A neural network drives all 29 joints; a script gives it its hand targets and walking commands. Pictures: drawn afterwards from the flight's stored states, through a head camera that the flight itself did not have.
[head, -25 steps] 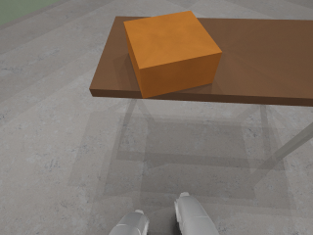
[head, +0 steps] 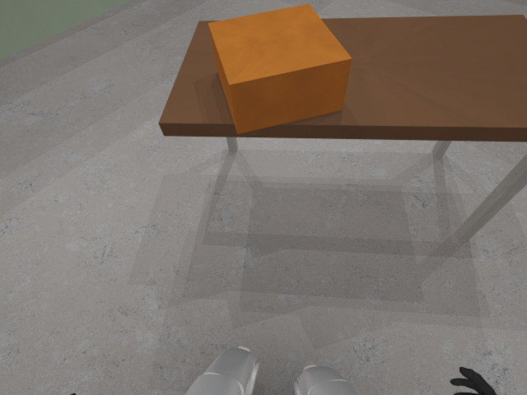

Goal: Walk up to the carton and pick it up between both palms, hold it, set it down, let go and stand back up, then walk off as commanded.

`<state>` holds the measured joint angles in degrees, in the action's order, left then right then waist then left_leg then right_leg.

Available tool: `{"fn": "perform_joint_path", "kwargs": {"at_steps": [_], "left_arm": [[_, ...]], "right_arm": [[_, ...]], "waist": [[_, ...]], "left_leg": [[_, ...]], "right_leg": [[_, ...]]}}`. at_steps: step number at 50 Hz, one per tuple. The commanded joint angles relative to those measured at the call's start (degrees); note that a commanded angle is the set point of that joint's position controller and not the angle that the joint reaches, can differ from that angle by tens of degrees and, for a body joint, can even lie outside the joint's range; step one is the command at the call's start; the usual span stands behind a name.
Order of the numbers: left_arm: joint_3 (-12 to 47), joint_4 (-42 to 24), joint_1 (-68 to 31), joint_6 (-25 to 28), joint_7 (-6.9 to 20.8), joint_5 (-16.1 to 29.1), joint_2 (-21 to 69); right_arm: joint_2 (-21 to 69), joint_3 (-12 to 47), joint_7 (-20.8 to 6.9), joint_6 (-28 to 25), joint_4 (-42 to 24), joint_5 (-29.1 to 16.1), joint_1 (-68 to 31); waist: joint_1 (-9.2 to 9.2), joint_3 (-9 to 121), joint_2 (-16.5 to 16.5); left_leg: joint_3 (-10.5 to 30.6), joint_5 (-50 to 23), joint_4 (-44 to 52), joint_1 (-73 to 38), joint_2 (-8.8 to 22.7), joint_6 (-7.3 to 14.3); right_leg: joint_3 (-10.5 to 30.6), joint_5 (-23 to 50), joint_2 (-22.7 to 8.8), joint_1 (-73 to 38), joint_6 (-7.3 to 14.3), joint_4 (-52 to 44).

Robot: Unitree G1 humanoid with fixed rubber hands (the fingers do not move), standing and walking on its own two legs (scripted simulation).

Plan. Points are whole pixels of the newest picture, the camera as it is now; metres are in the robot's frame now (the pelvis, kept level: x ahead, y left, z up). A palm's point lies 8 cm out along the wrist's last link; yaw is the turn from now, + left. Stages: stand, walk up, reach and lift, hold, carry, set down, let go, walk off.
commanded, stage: walk off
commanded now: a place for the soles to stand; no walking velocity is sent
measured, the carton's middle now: (274, 66) +0.88 -0.03 -0.03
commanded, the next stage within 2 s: stand in 1.92 s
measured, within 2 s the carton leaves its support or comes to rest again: neither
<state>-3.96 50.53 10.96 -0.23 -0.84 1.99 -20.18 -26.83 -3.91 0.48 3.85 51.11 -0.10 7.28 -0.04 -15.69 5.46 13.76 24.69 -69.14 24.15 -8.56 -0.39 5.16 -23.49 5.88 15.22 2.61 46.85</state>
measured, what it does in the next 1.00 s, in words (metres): walks backwards: left foot, then right foot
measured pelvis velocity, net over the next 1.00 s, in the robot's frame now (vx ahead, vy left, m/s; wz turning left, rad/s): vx -0.27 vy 0.02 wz -0.01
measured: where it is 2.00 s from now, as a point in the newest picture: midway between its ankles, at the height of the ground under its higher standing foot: outside the picture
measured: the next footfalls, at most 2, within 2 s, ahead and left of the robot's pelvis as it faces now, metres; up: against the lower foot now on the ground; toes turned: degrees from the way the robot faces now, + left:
left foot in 0.16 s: +0.04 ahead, +0.14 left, +0.00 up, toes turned -14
right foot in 0.50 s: -0.13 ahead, -0.09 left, +0.00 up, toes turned +7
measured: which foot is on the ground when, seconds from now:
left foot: up 0.00-0.14, down 0.16-0.50, up 0.52-0.82, down 0.84-1.00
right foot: down 0.00-0.20, up 0.22-0.48, down 0.50-1.00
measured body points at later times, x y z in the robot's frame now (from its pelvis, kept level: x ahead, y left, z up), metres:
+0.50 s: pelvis -0.16 +0.00 -0.02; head -0.09 -0.01 +0.42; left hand -0.09 +0.33 -0.13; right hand -0.04 -0.30 -0.15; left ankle +0.00 +0.15 -0.70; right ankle -0.17 -0.09 -0.71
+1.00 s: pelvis -0.27 +0.02 +0.01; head -0.24 +0.00 +0.46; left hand -0.18 +0.33 -0.09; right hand -0.20 -0.29 -0.12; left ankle -0.20 +0.16 -0.70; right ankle -0.17 -0.09 -0.70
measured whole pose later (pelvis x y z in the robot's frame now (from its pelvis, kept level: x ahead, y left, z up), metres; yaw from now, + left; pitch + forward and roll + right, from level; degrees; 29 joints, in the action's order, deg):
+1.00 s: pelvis -0.27 +0.02 +0.01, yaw -1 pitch -5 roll +0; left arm -3.5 50.5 10.6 -0.3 -0.6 2.0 -19.6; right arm -21.0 -4.1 0.6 0.0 51.1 -0.1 14.0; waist 0.5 -9.3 3.1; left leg 12.5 18.1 -41.2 18.4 -5.3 -0.4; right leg 5.5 -16.2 4.7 21.3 2.0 39.6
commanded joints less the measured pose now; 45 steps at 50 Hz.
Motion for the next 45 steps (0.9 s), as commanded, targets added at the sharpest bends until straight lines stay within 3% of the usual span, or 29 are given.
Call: {"fn": "perform_joint_path", "kwargs": {"at_steps": [1,3,6,8,9,10,11,12,14,16,17,19,21,22,24,25,26,27,28,29,30,32,34,37,39,41,42,43,45], "left_arm": [[-3.4,-7.3,3.0,1.3,-1.6,-3.0,-15.9],[-3.6,-7.4,3.3,1.0,-1.4,-2.8,-16.3],[-3.6,-8.0,1.1,0.6,-1.3,-2.8,-17.1],[-3.3,-8.3,-1.5,0.3,-1.2,-2.4,-16.8],[-3.3,-8.3,-1.9,0.1,-1.0,-2.0,-15.2],[-3.7,-7.8,-2.7,-0.2,-0.9,-1.6,-14.9],[-4.0,-7.0,-2.4,-0.5,-1.3,-1.8,-13.8],[-4.3,-6.4,-0.5,-0.9,-1.9,-2.3,-14.9],[-4.2,-5.1,1.1,-0.8,-2.0,-1.5,-16.1],[-3.7,-4.6,2.1,-0.6,-1.6,-1.6,-15.8],[-3.5,-4.3,2.5,-0.8,-1.4,-1.9,-15.5],[-3.5,-4.0,1.9,-1.1,-1.3,-2.3,-15.6],[-3.4,-3.4,3.6,-1.2,-0.9,-2.6,-15.4],[-3.4,-2.6,4.7,-1.2,-0.8,-2.6,-15.1],[-3.8,-0.3,11.6,-1.2,-0.3,-2.5,-14.7],[-3.7,-0.1,10.1,-1.1,-0.1,-3.1,-15.2],[-3.9,-2.0,4.4,-0.9,-0.3,-3.4,-19.9],[-4.4,-4.4,-2.1,-1.0,-0.7,-3.3,-20.8],[-4.5,-6.2,-6.6,-0.8,-1.1,-3.2,-19.6],[-4.6,-7.2,-10.4,-0.4,-1.4,-3.2,-17.8],[-4.7,-7.6,-11.1,-0.3,-1.3,-3.3,-17.1],[-4.5,-8.6,-8.1,0.2,-1.1,-3.5,-16.2],[-3.9,-7.4,-2.1,0.9,-0.8,-3.8,-14.9],[-3.7,-6.7,1.2,0.9,-0.2,-3.7,-15.0],[-3.3,-6.6,0.2,0.8,0.1,-3.2,-14.7],[-2.7,-6.5,-2.5,0.9,0.3,-2.6,-15.0],[-2.4,-6.1,-2.9,0.8,0.2,-2.2,-14.1],[-1.9,-5.6,-3.6,0.9,0.5,-1.7,-12.6],[-2.4,-4.2,-4.1,0.8,0.7,-1.6,-11.4]], "right_arm": [[-8.5,-3.3,1.5,-1.4,-6.5,-0.5,2.6],[-8.3,-3.3,1.4,-1.6,-6.5,-0.5,4.8],[-8.2,-3.5,1.2,-2.4,-5.4,-0.3,8.4],[-8.0,-3.5,0.9,-3.4,-4.9,0.6,11.0],[-9.2,-3.8,0.9,-3.6,-5.1,1.1,10.2],[-12.6,-4.5,0.8,-3.4,-5.8,1.0,8.9],[-14.1,-4.7,0.9,-3.4,-7.3,1.1,6.6],[-14.4,-4.5,1.1,-3.4,-8.3,1.6,3.5],[-11.5,-3.8,1.9,-3.5,-8.6,1.4,1.0],[-10.1,-3.7,2.2,-3.5,-8.3,1.1,1.1],[-10.0,-3.9,2.3,-3.3,-8.1,1.2,0.0],[-10.2,-4.2,2.3,-2.8,-7.5,1.3,-1.1],[-10.8,-4.7,2.3,-2.4,-7.1,1.4,-2.3],[-11.0,-4.7,2.2,-2.0,-6.9,1.4,-2.7],[-11.7,-5.1,2.0,-0.8,-7.5,1.4,-6.3],[-9.3,-4.9,2.0,-0.3,-5.6,1.2,-3.6],[-8.4,-5.0,2.1,0.0,-5.9,0.3,-6.4],[-10.6,-5.8,2.7,0.2,-5.1,0.4,-6.2],[-11.2,-5.9,2.7,0.2,-3.9,0.3,-3.7],[-11.1,-5.8,2.3,0.2,-2.7,0.1,-0.9],[-11.5,-5.8,2.2,0.0,-2.7,-0.1,1.0],[-11.2,-5.4,1.6,-0.4,-3.1,-0.1,3.0],[-9.7,-4.0,1.3,-1.4,-3.8,-0.1,2.2],[-8.8,-3.1,0.9,-2.5,-4.2,-0.2,3.9],[-7.8,-2.8,0.9,-3.3,-3.9,-0.2,7.1],[-6.9,-2.8,0.6,-4.3,-3.2,0.2,9.8],[-6.6,-2.8,0.5,-4.8,-2.9,0.8,10.2],[-7.8,-2.8,0.5,-5.2,-3.0,1.2,8.8],[-10.1,-3.0,0.1,-5.7,-4.2,1.7,6.3]], "waist": [[3.19,14.3,-10.7],[3.3,17.7,-13.2],[1.52,20.3,-15.0],[-1.21,22.2,-14.5],[-1.17,21.5,-11.0],[-1.58,19.6,-3.5],[-1.94,16.6,3.3],[-1.26,14.8,3.0],[-0.7,11.6,0.8],[-1.14,12.3,4.1],[-0.98,12.2,6.0],[-1.08,11.2,5.7],[-0.17,12.0,7.4],[0.36,12.1,8.4],[4.87,12.8,8.5],[4.58,9.7,-2.8],[5.52,5.5,-17.6],[3.25,2.3,-10.4],[1.47,0.2,-8.8],[-0.53,-1.9,-9.8],[-0.7,-0.9,-12.0],[0.11,4.9,-10.4],[1.98,11.2,-9.3],[3.48,16.8,-13.2],[2.55,18.1,-15.9],[0.12,17.9,-15.1],[-0.49,17.8,-14.7],[-0.83,17.2,-9.0],[-0.58,14.3,-4.4]], "left_leg": [[0.3,8.1,10.6,10.5,2.8,0.2],[-2.1,8.0,16.5,7.4,4.0,0.5],[-5.5,6.6,22.3,0.7,5.9,1.8],[-5.2,-3.6,32.8,-9.3,6.3,4.2],[1.0,-6.6,35.5,-11.6,7.9,6.4],[12.1,-12.1,37.5,-10.5,13.9,10.1],[23.1,-16.9,46.3,-5.8,21.9,14.4],[29.3,-23.5,48.0,-4.5,26.3,17.3],[24.2,-28.3,44.4,-5.5,23.2,16.7],[21.6,-28.7,41.9,-8.1,21.4,17.0],[21.9,-25.8,42.3,-7.4,21.2,17.8],[23.8,-20.1,43.3,-5.9,21.3,18.3],[23.3,-16.3,43.6,-6.5,21.0,17.2],[21.3,-14.1,44.3,-5.6,20.1,15.8],[14.6,-6.2,42.2,0.9,16.1,9.5],[9.3,7.4,29.5,7.7,8.7,5.5],[1.5,10.8,10.1,13.9,-5.3,1.5],[7.6,9.7,-0.3,10.2,-4.2,-0.4],[7.9,5.7,-3.0,6.9,-3.3,-0.2],[6.8,2.7,-4.4,5.1,-2.2,0.1],[5.1,1.8,-5.5,5.4,-1.4,-0.3],[2.7,3.5,-7.3,6.4,-0.3,-0.6],[0.4,7.6,3.2,8.6,2.0,-0.4],[-3.3,11.4,17.2,6.0,4.3,0.5],[-5.3,9.8,24.8,1.1,6.1,1.2],[-6.3,1.3,34.2,-8.4,7.0,2.9],[-4.8,-2.6,39.2,-13.2,6.3,4.5],[2.4,0.0,42.1,-14.0,8.5,5.7],[13.6,15.6,49.9,-4.7,14.5,9.3]], "right_leg": [[22.7,44.2,-18.2,-18.6,4.2,-13.2],[22.4,45.5,-18.5,-19.4,4.8,-13.0],[22.9,42.1,-19.7,-13.3,7.7,-13.5],[20.0,36.4,-17.3,-5.2,7.1,-10.1],[16.1,28.7,-12.8,0.8,5.0,-7.5],[10.8,14.6,-3.6,5.9,2.8,-0.5],[5.3,-4.6,5.0,5.1,-0.6,11.2],[7.2,-15.1,5.4,7.2,-2.3,23.6],[10.3,-12.9,3.9,10.1,-2.3,29.1],[9.7,-11.4,2.9,11.2,-2.2,29.1],[9.3,-11.3,2.7,10.4,-2.3,29.4],[9.5,-12.3,2.1,8.8,-2.3,27.2],[8.4,-12.8,-0.5,5.9,-1.8,18.1],[6.4,-13.9,-1.1,3.0,-1.4,11.6],[3.4,-8.7,-4.3,-8.8,0.8,-11.5],[12.3,-8.2,-6.0,-8.8,1.7,-18.3],[37.0,-5.4,-23.3,3.8,6.8,-30.2],[40.5,-2.4,-26.2,13.0,4.9,-32.1],[36.5,-5.2,-24.1,16.0,3.3,-31.9],[31.4,-4.5,-21.0,16.1,2.6,-30.7],[29.4,-0.5,-19.3,12.8,2.7,-28.2],[26.5,10.7,-19.1,2.1,3.5,-22.9],[24.4,12.3,-17.7,-10.3,3.3,-20.2],[22.4,8.4,-17.3,-15.6,4.9,-20.1],[22.2,6.0,-17.8,-12.2,5.6,-21.3],[21.2,1.8,-17.0,-3.6,5.5,-21.7],[19.6,-0.5,-15.1,0.6,4.6,-21.6],[17.4,-5.8,-11.9,5.4,2.9,-21.4],[8.6,-7.7,-3.7,2.0,0.3,-12.8]]}}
